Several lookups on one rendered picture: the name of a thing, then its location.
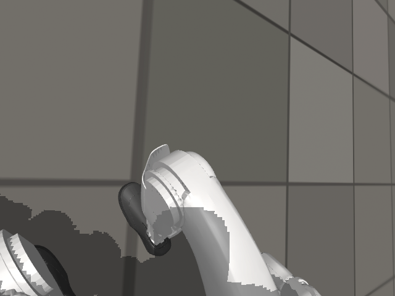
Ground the right robot arm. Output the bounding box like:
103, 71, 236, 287
280, 277, 321, 296

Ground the right robot foot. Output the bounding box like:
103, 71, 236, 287
118, 182, 171, 256

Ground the right robot hand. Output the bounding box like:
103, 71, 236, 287
261, 252, 294, 296

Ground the left robot foot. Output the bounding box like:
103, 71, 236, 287
34, 245, 76, 296

